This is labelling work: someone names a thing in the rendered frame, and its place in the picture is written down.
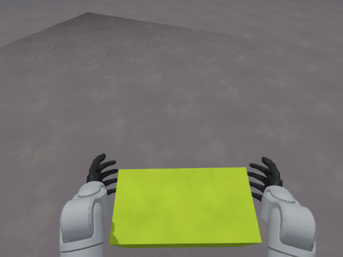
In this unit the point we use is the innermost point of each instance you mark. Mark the robot left forearm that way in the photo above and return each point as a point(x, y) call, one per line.
point(81, 226)

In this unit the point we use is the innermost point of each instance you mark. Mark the right robot hand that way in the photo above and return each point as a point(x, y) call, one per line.
point(272, 177)

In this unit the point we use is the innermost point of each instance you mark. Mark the robot right forearm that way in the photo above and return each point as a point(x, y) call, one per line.
point(291, 228)

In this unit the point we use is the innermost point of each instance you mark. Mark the carton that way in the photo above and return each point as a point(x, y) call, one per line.
point(185, 207)

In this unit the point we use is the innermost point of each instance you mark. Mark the left robot hand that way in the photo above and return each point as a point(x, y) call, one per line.
point(96, 175)

